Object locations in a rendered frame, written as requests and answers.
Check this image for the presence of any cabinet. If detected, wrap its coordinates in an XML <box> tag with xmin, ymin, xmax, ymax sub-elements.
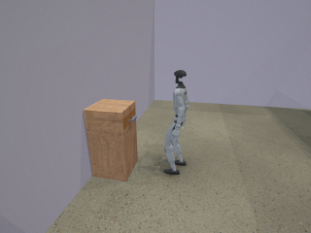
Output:
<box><xmin>84</xmin><ymin>99</ymin><xmax>138</xmax><ymax>182</ymax></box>

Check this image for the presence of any right robot upper arm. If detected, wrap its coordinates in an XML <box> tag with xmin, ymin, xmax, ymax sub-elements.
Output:
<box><xmin>186</xmin><ymin>94</ymin><xmax>190</xmax><ymax>105</ymax></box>

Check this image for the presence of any robot right forearm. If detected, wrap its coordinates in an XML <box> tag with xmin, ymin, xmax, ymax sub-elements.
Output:
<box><xmin>184</xmin><ymin>104</ymin><xmax>189</xmax><ymax>117</ymax></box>

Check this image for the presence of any left robot upper arm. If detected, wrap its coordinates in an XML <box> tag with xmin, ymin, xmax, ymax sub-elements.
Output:
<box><xmin>174</xmin><ymin>88</ymin><xmax>186</xmax><ymax>111</ymax></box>

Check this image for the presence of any handle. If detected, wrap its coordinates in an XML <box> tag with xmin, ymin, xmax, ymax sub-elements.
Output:
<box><xmin>128</xmin><ymin>116</ymin><xmax>137</xmax><ymax>122</ymax></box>

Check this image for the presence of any left robot shin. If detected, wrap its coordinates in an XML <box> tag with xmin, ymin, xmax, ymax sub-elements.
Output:
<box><xmin>164</xmin><ymin>147</ymin><xmax>176</xmax><ymax>171</ymax></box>

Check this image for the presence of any robot left forearm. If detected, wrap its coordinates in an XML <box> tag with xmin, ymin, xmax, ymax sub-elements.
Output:
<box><xmin>175</xmin><ymin>107</ymin><xmax>184</xmax><ymax>130</ymax></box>

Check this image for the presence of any drawer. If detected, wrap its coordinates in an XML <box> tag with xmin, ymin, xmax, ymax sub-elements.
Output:
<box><xmin>122</xmin><ymin>108</ymin><xmax>135</xmax><ymax>131</ymax></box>

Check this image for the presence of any left robot hand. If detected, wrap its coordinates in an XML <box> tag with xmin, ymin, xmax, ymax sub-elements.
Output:
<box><xmin>171</xmin><ymin>128</ymin><xmax>180</xmax><ymax>143</ymax></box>

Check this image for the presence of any humanoid robot head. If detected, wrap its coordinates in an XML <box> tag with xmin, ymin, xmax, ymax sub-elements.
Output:
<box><xmin>174</xmin><ymin>70</ymin><xmax>187</xmax><ymax>89</ymax></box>

